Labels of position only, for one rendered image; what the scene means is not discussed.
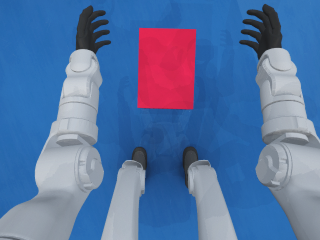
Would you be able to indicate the carton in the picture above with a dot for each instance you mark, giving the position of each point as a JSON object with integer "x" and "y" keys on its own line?
{"x": 166, "y": 68}

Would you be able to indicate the robot left upper arm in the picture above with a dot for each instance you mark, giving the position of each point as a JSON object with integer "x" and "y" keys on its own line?
{"x": 65, "y": 176}

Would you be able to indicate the robot thigh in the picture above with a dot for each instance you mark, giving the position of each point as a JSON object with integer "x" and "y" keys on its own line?
{"x": 122, "y": 222}
{"x": 213, "y": 218}

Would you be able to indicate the robot right thigh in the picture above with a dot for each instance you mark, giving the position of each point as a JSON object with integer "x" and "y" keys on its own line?
{"x": 213, "y": 218}

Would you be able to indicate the robot left thigh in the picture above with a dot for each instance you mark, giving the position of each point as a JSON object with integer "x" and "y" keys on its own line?
{"x": 122, "y": 222}

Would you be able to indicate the robot right forearm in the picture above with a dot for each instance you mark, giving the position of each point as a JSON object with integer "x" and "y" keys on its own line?
{"x": 282, "y": 103}

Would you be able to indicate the robot right upper arm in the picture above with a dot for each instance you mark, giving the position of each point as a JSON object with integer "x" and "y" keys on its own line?
{"x": 292, "y": 174}

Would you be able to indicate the robot left forearm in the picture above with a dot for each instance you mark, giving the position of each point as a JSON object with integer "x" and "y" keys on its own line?
{"x": 78, "y": 105}

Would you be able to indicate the right robot hand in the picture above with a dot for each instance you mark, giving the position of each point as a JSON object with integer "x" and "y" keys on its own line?
{"x": 269, "y": 36}

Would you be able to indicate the left robot hand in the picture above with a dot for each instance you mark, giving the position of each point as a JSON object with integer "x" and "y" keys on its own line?
{"x": 85, "y": 38}

